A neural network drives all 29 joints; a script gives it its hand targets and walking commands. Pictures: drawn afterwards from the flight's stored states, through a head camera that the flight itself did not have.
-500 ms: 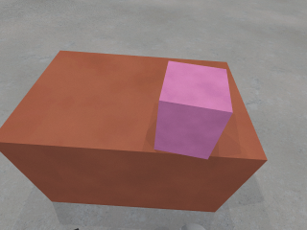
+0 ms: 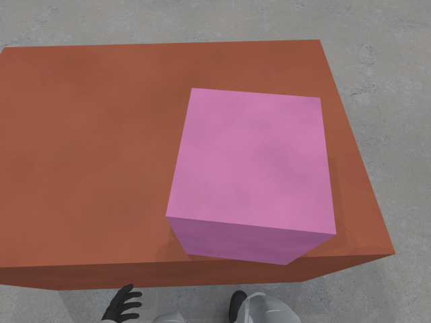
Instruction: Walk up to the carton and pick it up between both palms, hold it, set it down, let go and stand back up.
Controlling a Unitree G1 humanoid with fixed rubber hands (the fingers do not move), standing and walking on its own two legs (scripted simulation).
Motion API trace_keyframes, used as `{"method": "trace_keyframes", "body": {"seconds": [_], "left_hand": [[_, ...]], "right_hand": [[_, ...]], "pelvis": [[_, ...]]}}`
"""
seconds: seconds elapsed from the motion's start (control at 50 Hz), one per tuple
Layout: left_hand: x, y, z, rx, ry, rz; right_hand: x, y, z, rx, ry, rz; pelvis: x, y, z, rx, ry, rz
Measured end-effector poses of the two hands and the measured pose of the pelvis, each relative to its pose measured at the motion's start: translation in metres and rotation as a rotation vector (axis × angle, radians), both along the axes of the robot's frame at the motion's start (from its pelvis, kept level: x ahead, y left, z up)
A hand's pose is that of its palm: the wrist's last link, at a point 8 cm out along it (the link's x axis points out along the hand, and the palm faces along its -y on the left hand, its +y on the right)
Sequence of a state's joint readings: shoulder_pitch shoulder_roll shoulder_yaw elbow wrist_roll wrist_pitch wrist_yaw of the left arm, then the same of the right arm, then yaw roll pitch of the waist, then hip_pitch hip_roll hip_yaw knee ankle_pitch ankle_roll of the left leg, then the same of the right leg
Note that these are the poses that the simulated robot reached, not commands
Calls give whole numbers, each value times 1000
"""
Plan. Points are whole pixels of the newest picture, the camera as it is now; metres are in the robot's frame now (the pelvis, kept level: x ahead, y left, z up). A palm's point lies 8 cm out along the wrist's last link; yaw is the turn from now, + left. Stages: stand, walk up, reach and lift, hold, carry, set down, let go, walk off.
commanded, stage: walk up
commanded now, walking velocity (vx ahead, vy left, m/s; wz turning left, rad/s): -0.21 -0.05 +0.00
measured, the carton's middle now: (244, 186) +0.33 -0.03 +0.02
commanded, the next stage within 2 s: none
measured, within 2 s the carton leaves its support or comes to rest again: neither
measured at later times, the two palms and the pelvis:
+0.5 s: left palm out of the picture -0.05 +0.28 -0.15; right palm out of the picture +0.03 -0.21 -0.12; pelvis -0.06 +0.03 +0.00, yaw +1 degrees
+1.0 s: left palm out of the picture -0.17 +0.26 -0.13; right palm out of the picture -0.19 -0.30 -0.09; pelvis -0.20 -0.01 +0.01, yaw -5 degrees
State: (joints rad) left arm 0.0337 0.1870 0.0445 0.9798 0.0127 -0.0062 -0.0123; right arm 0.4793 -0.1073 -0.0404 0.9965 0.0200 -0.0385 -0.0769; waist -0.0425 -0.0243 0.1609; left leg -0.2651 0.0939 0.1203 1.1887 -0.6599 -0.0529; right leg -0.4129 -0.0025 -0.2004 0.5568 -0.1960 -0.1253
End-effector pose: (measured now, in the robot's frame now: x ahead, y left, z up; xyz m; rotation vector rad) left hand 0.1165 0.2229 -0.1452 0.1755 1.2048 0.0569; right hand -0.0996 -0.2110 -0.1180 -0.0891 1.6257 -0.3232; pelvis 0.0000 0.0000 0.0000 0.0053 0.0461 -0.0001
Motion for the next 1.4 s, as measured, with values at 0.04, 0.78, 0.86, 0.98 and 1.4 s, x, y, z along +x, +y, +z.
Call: {"method": "trace_keyframes", "body": {"seconds": [0.04,0.78,0.86,0.98,1.4], "left_hand": [[-8,8,15,39,1,82],[-191,74,-1,-30,58,51],[-226,71,-6,-10,111,46],[-277,46,7,42,165,17],[-397,-116,80,180,265,84]], "right_hand": [[46,-21,2,1,-63,58],[-40,-35,59,-258,-262,144],[-59,-46,54,-256,-284,145],[-88,-84,33,-237,-344,114],[-265,-160,6,116,-63,-9]], "pelvis": [[11,-5,11,35,-22,30],[-144,38,22,-166,-34,-46],[-168,25,18,-140,-20,-67],[-199,0,11,-80,-40,-80],[-261,-142,44,150,-8,-55]]}}
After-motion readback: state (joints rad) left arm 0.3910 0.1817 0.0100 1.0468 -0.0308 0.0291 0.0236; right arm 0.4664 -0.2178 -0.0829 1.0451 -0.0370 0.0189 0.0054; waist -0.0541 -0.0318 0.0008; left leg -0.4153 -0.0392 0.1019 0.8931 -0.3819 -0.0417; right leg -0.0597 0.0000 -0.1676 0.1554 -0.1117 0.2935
